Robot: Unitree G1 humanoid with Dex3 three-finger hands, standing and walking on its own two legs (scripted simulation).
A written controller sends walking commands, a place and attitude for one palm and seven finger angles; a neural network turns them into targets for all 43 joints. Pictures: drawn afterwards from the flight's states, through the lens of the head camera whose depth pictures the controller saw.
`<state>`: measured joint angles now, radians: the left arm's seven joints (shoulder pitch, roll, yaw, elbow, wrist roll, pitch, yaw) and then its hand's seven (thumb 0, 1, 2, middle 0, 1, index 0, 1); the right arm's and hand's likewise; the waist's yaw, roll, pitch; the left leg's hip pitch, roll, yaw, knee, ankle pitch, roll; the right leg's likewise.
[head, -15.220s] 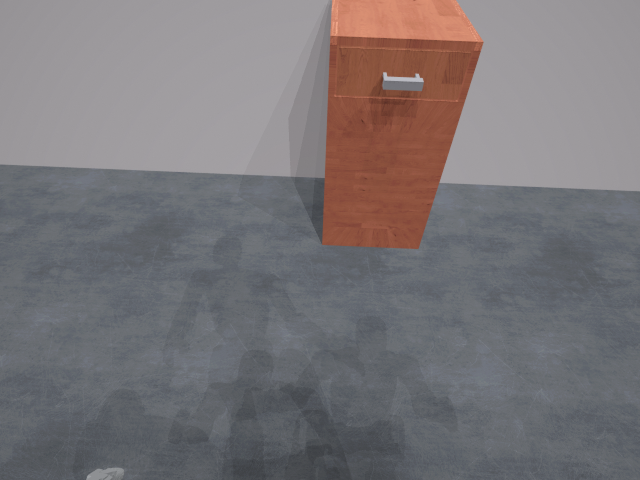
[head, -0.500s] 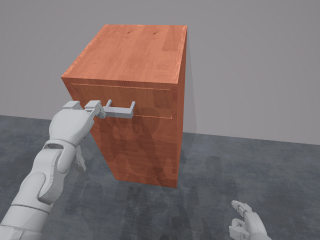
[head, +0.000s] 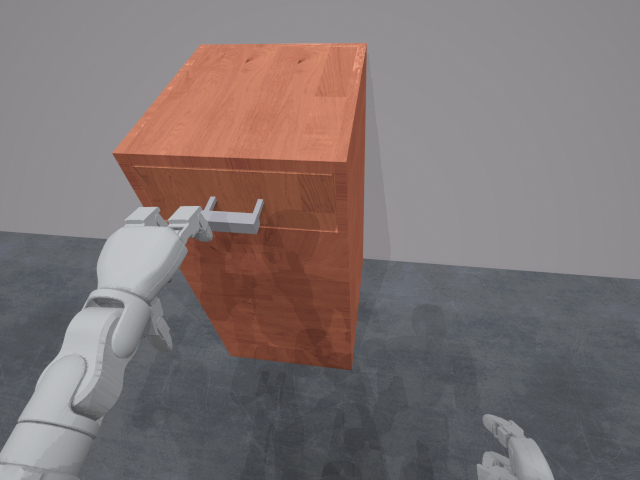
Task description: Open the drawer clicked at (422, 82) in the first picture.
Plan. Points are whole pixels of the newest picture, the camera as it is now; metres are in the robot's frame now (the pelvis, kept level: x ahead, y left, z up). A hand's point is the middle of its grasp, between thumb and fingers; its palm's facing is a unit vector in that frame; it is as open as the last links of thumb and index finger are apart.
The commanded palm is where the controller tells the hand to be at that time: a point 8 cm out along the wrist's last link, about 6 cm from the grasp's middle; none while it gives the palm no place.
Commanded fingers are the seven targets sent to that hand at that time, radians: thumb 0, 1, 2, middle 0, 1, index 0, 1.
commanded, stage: move the hooked fingers above the handle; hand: left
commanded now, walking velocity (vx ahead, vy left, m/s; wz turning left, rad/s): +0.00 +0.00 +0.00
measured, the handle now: (231, 212) +0.54 +0.25 -0.02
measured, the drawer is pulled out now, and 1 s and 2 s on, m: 0.00 0.00 0.00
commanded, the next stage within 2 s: none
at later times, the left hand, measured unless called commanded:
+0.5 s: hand (183, 257) +0.36 +0.24 +0.07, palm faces -0.03 -0.04 -1.00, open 13.9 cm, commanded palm +0.35 +0.25 +0.13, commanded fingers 0.00 -0.50 0.30 -0.30 -1.20 -0.30 -1.20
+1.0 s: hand (200, 229) +0.43 +0.25 +0.06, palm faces -0.04 -0.03 -1.00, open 13.9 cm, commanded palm +0.42 +0.25 +0.11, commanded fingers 0.00 -0.50 0.30 -0.30 -1.20 -0.30 -1.20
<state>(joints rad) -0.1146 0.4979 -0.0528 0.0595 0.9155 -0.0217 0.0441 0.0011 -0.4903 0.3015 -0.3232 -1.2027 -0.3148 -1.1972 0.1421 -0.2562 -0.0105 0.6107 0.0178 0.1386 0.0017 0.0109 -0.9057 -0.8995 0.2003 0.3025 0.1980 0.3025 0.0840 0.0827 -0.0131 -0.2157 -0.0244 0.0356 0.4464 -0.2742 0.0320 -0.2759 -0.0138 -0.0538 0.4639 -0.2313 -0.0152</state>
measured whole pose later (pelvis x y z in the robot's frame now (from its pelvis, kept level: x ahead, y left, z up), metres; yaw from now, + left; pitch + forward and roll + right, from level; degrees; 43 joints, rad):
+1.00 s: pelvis +0.00 +0.00 -0.01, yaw -1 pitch +11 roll +0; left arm -0.61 0.54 -0.01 0.75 1.02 -0.19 0.14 0.00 -0.49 0.30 -0.32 -1.20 -0.31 -1.20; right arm 0.30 -0.25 -0.06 0.65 0.02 0.16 -0.02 0.01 -0.90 -0.90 0.20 0.30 0.20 0.30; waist -0.01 0.04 -0.08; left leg -0.47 -0.01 0.06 0.61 -0.34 0.04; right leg -0.53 -0.01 -0.03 0.60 -0.27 -0.01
